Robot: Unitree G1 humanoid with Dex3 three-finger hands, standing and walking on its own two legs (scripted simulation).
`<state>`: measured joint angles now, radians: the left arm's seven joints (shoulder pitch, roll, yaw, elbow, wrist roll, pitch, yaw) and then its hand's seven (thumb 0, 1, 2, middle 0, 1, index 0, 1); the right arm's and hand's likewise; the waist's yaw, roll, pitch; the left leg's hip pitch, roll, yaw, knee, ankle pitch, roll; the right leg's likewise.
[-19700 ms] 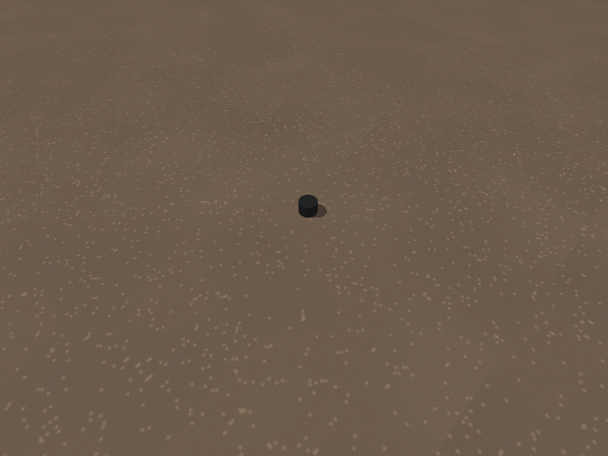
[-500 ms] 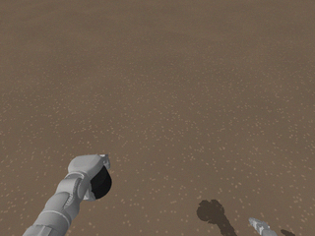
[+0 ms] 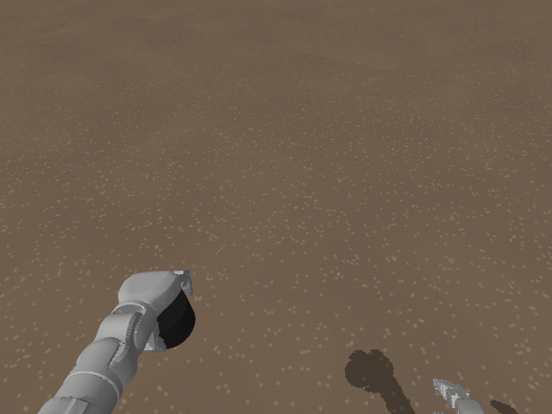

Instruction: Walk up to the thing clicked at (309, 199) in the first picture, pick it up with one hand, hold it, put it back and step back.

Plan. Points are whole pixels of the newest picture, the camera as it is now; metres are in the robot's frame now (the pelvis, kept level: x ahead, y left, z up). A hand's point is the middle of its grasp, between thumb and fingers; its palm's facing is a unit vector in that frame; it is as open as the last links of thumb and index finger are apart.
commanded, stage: hold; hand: left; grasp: from above
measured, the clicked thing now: (164, 315) +0.31 +0.22 -0.07
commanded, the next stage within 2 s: crouch in 0.14 s
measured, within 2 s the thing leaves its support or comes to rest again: neither
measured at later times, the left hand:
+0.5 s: hand (161, 323) +0.29 +0.22 -0.07, palm faces -0.45 -0.06 -0.89, open 11.3 cm
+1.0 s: hand (189, 342) +0.34 +0.24 -0.28, palm faces -0.42 +0.02 -0.91, open 11.2 cm
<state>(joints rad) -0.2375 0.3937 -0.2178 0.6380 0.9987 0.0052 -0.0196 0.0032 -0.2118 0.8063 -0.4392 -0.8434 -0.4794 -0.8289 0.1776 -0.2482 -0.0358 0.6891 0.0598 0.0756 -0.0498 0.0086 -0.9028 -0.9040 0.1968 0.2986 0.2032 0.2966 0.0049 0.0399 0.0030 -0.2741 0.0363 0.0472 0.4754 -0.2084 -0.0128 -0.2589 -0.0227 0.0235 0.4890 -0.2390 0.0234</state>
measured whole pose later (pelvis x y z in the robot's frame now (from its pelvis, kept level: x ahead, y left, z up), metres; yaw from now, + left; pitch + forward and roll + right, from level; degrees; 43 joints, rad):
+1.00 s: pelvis -0.04 +0.01 -0.16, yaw +0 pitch +27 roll -2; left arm -0.60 0.41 -0.07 1.18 1.18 -0.06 0.39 0.00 -0.17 0.70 -0.45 -0.83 -0.51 -0.81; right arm 0.25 -0.27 -0.09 0.75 -0.04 0.01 -0.02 0.01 -0.89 -0.90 0.20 0.30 0.20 0.30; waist -0.12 0.03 -0.19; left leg -1.39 0.05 -0.02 1.45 -0.53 0.00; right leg -1.34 -0.01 0.00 1.43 -0.56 0.03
